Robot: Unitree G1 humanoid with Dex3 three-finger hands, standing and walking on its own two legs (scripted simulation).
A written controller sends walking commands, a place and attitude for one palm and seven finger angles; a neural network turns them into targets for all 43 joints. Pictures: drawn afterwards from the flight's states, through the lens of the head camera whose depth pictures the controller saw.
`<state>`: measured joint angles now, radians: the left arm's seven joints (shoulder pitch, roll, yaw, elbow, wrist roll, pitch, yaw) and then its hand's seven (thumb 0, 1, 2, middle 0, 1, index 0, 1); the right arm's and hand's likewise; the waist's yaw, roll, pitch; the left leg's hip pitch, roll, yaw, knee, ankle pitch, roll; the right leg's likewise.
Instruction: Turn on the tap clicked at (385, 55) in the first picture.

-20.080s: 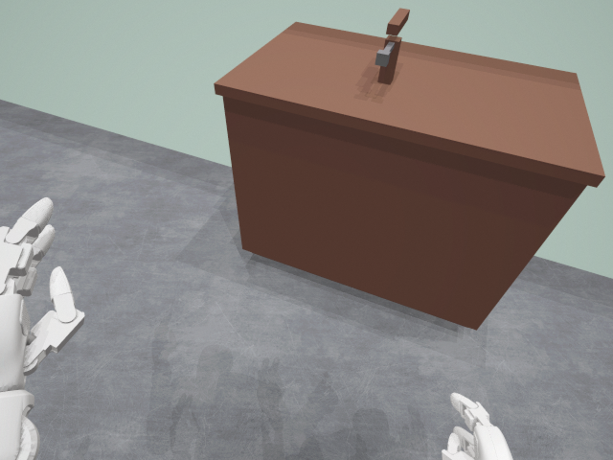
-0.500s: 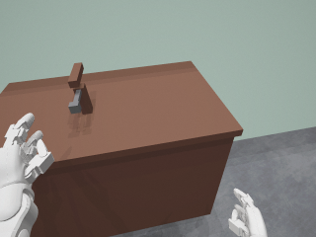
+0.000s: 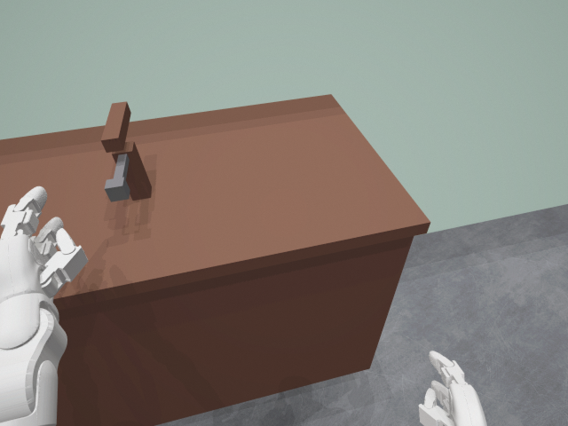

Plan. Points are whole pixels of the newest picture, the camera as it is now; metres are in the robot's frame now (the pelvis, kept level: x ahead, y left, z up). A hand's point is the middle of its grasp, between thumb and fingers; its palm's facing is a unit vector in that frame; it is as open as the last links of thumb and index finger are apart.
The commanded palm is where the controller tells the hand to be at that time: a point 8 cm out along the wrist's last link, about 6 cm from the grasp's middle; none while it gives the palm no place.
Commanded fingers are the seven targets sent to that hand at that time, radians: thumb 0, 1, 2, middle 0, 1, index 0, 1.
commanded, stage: reach beside the lever's end, fingers flat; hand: left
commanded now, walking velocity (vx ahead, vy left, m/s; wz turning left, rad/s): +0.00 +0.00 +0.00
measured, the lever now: (117, 189) +0.41 +0.33 +0.13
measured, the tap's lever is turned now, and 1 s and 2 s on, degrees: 0 0 0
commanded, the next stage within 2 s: push the lever round in 1.42 s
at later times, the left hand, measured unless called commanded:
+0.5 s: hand (82, 225) +0.32 +0.33 +0.15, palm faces +0.58 -0.81 -0.08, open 7.7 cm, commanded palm +0.28 +0.36 +0.15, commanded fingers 0.00 0.90 0.90 -0.16 -0.19 -0.16 -0.19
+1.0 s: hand (89, 207) +0.37 +0.36 +0.12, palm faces +0.58 -0.81 -0.09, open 7.8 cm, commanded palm +0.33 +0.39 +0.13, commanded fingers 0.00 0.90 0.90 -0.15 -0.15 -0.15 -0.15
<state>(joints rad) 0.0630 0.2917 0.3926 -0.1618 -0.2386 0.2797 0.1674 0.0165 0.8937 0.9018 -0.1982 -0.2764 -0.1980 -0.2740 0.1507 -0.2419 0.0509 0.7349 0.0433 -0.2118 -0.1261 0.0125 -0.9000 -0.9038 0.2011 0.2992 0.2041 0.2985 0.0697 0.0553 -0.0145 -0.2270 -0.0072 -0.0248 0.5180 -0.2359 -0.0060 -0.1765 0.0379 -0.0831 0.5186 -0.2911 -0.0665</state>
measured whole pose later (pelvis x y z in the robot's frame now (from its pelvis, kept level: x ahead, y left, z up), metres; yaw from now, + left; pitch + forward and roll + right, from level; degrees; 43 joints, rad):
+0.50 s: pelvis +0.01 +0.01 +0.00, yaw +0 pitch +0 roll +0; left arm -0.16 0.35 0.44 0.17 -0.19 0.18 0.13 0.02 0.90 0.90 -0.18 -0.21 -0.18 -0.21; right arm 0.19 -0.25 0.04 0.72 0.04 -0.19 -0.12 0.01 -0.90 -0.90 0.20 0.30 0.21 0.30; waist 0.04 0.04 -0.02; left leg -0.29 -0.02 -0.02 0.54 -0.25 0.01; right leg -0.23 0.03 -0.07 0.53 -0.30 -0.05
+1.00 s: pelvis +0.01 +0.02 +0.00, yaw -1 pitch +4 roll -1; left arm -0.36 0.46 0.53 0.55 -0.15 0.03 0.08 0.02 0.89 0.90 -0.16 -0.16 -0.16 -0.16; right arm 0.29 -0.27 0.02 0.72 0.04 -0.15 -0.09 0.01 -0.90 -0.90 0.20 0.30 0.21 0.30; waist -0.01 0.04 -0.05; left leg -0.39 -0.01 -0.01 0.59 -0.27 0.02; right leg -0.33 0.03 -0.07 0.56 -0.30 -0.04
